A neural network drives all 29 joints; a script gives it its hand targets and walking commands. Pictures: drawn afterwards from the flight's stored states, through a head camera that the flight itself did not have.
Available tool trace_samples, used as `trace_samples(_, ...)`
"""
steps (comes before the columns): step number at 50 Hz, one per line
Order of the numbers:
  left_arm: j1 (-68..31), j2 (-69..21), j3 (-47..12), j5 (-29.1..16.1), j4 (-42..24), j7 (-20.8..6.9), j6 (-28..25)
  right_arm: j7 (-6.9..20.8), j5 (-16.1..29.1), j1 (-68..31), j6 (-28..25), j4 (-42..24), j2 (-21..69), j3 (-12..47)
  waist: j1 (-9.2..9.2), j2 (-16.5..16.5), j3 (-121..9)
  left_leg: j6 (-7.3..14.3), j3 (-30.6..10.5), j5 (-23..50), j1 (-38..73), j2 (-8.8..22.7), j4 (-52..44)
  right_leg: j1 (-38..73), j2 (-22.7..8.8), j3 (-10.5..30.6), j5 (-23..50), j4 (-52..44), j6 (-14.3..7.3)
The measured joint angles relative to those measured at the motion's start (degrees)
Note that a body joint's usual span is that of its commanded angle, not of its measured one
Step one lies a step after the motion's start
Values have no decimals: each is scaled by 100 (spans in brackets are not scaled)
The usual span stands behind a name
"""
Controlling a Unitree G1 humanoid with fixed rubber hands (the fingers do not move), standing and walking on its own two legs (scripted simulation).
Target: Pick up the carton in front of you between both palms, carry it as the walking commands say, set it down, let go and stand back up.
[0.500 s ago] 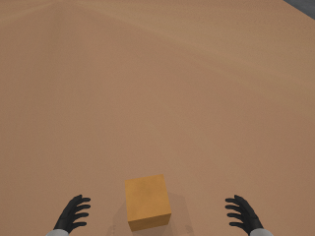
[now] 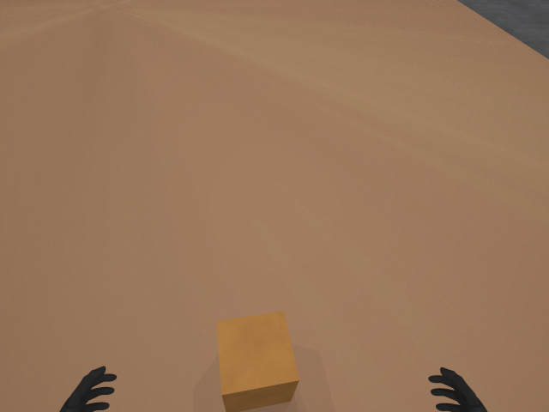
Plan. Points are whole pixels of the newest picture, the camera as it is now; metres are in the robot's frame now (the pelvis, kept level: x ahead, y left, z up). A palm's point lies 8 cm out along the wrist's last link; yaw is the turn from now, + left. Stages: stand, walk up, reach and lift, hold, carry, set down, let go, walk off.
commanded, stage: stand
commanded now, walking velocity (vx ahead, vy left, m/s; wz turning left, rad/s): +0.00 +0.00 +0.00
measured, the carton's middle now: (255, 363) +0.38 +0.03 -0.65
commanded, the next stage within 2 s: none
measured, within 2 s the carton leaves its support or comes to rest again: neither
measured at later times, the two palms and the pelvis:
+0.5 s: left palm out of the picture +0.12 +0.30 -0.10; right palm out of the picture +0.12 -0.28 -0.08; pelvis +0.01 +0.01 +0.00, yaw +0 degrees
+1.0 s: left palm out of the picture +0.08 +0.31 -0.10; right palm out of the picture +0.09 -0.30 -0.09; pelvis -0.01 +0.01 +0.01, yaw +0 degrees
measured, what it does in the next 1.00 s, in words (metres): stands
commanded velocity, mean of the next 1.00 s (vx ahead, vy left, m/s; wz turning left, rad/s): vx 0.00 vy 0.00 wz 0.00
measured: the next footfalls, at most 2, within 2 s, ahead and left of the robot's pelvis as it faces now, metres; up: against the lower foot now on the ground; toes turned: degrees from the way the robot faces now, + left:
none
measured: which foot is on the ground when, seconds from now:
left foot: down 0.00-1.00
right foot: down 0.00-1.00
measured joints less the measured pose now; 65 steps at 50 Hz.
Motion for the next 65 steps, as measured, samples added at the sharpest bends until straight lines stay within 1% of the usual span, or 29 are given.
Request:
trace_samples(10,-102,63,-116,-17,568,57,-147,-57,19,-142,-95,424,-86,63,-20,-17,-6,58,51,7,115,-33,-134,124,-53,36,31,-172,52)
trace_samples(32,-170,186,-237,-49,1283,70,-231,-44,89,-286,-140,1133,-190,156,4,32,25,80,84,267,391,-64,-542,367,-123,43,256,-512,85)
trace_samples(49,-220,266,-270,-74,1726,31,-263,-13,134,-374,-160,1580,-290,207,4,60,66,54,67,486,468,-34,-775,442,-112,26,473,-741,73)
trace_samples(65,-312,311,-278,-100,1978,10,-280,-2,165,-451,-172,1826,-339,244,-5,81,106,37,53,584,491,-16,-881,469,-105,17,571,-850,66)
